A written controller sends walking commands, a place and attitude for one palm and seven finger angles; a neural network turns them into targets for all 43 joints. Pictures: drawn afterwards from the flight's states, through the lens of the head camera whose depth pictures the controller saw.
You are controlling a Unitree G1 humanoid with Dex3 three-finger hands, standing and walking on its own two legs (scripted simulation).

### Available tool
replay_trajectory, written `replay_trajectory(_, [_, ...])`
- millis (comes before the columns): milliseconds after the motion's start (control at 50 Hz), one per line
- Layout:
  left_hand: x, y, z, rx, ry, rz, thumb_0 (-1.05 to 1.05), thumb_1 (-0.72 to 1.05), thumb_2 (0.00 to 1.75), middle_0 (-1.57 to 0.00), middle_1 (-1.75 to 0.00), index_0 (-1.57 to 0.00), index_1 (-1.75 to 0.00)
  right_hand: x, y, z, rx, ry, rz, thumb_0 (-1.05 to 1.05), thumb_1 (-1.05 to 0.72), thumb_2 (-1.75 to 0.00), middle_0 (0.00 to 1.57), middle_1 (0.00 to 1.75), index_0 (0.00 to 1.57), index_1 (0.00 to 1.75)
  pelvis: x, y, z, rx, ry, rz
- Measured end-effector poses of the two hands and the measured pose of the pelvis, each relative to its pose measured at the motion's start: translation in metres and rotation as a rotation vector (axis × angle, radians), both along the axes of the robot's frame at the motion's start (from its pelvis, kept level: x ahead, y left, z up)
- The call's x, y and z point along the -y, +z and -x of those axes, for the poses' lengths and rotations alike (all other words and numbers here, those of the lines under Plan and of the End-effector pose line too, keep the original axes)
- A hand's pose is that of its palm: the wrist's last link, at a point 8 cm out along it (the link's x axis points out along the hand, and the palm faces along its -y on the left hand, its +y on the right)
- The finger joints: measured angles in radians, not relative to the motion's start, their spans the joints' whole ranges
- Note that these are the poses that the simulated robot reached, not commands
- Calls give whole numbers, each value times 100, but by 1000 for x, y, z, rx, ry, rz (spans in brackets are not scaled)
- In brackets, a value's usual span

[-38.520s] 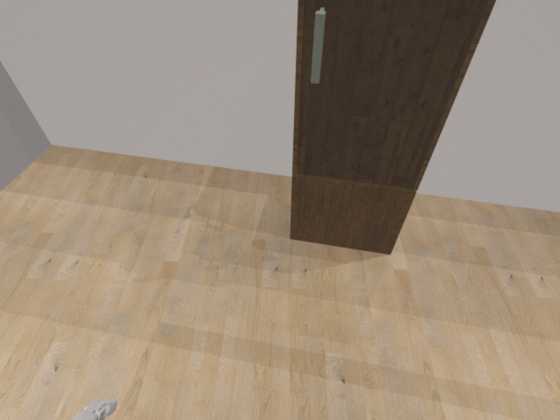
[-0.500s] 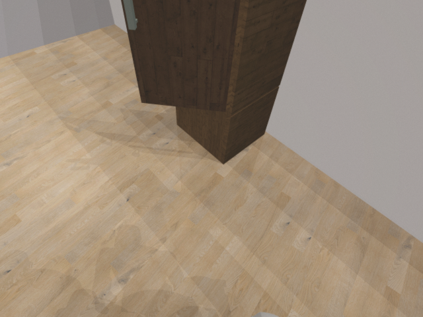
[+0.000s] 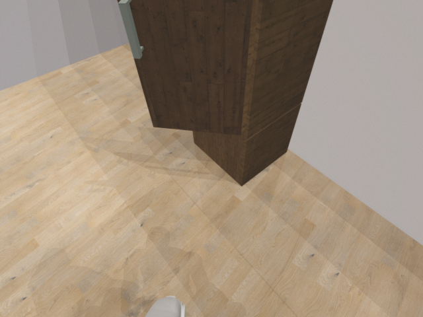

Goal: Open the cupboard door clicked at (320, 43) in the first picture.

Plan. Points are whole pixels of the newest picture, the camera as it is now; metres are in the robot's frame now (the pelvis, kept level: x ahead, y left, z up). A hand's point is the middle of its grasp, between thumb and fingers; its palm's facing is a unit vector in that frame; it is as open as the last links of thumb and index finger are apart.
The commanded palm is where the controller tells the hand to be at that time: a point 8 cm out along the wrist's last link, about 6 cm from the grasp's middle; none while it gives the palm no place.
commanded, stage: take the last steps up to it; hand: left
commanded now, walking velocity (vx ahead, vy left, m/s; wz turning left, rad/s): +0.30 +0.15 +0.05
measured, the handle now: (133, 28) +0.90 +0.29 +0.11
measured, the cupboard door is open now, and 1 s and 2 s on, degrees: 41 41 41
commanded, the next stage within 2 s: come to a stop and stand still in 0.64 s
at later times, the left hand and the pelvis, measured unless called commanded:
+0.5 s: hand (93, 275) +0.23 +0.31 -0.18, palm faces +0.08 -0.98 -0.18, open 7.3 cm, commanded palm none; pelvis +0.18 +0.13 -0.01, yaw -1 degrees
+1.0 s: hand (126, 207) +0.42 +0.27 -0.18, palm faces -0.04 -0.98 -0.21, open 7.1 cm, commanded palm none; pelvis +0.31 +0.11 -0.01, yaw -4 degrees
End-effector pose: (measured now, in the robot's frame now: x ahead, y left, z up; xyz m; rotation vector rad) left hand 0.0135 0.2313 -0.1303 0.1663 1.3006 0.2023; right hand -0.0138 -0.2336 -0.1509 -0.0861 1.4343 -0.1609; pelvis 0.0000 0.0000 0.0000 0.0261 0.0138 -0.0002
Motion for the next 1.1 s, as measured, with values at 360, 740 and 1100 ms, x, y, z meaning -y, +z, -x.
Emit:
replay_trajectory(360, [-86, -39, -66, -224, 102, 104, 0, 91, 90, -20, -30, -20, -30, -116, 6, -251, 290, 146, 62, 0, -91, -90, 20, 30, 20, 30, -105, -19, -141, 19, 9, 30])
replay_trajectory(740, [-113, -9, -358, 139, -130, 50, 0, 91, 90, -20, -29, -20, -30, -162, 2, -188, -92, -82, -8, 1, -91, -90, 20, 30, 20, 30, -126, -7, -264, 10, -49, 15])
replay_trajectory(1100, [-121, -21, -386, 54, -100, 14, -2, 93, 90, -20, -30, -21, -30, -131, -3, -335, 43, -61, 55, 1, -91, -90, 20, 30, 20, 30, -128, -11, -311, 3, -61, 28])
